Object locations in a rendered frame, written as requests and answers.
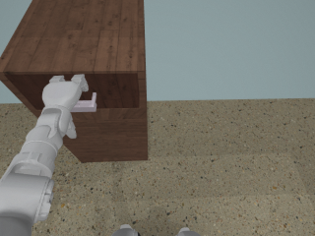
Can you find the robot left forearm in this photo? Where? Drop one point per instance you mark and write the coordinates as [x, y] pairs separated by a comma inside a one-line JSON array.
[[42, 143]]

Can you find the drawer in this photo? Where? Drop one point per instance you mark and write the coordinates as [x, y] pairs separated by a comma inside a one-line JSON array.
[[113, 90]]

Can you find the cabinet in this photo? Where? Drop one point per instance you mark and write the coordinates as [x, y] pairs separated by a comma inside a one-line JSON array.
[[86, 37]]

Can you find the robot left shin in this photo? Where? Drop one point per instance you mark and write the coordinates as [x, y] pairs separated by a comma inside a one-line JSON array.
[[125, 226]]

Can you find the robot right shin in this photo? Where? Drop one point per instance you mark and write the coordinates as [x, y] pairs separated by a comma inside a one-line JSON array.
[[183, 229]]

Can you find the robot shin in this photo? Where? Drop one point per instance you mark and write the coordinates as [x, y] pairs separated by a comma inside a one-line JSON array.
[[125, 226], [183, 229]]

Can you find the handle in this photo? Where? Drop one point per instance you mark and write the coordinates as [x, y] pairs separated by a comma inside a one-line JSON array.
[[85, 105]]

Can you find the robot left hand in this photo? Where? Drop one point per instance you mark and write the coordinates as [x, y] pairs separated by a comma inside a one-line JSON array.
[[65, 94]]

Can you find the robot left upper arm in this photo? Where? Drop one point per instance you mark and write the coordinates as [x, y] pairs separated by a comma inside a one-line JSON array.
[[25, 199]]

